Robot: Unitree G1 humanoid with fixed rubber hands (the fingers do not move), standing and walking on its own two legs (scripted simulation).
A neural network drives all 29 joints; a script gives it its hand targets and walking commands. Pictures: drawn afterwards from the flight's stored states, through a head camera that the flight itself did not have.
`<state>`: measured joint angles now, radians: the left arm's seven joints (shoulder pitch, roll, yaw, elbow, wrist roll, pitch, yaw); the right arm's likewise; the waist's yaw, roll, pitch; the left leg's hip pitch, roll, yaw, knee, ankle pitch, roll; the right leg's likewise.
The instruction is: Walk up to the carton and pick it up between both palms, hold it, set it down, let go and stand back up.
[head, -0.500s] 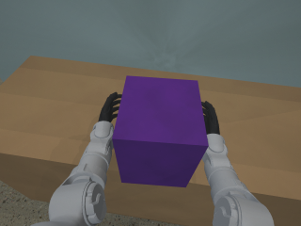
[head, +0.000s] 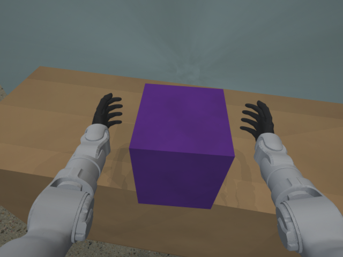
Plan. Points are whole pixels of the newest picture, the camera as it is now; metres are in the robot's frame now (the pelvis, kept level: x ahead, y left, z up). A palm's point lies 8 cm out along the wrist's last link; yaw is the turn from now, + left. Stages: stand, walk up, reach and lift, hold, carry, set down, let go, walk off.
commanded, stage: set down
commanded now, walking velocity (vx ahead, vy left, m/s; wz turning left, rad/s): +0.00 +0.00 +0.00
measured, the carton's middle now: (179, 148) +0.40 +0.00 +0.03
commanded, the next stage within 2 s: none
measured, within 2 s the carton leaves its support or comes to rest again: neither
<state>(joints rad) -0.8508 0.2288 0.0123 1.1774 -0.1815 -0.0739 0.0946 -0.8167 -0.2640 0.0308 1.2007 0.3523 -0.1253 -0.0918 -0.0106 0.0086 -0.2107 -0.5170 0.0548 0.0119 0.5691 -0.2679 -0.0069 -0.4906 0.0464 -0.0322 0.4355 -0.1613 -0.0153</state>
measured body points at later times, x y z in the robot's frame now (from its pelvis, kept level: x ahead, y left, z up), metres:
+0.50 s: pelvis -0.02 -0.01 +0.01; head -0.02 -0.01 +0.46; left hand +0.44 +0.19 +0.21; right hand +0.42 -0.20 +0.18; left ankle +0.00 +0.12 -0.73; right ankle +0.02 -0.11 -0.73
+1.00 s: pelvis +0.00 -0.01 +0.01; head +0.01 +0.01 +0.46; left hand +0.45 +0.18 +0.20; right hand +0.43 -0.21 +0.18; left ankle +0.00 +0.12 -0.73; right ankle +0.02 -0.11 -0.73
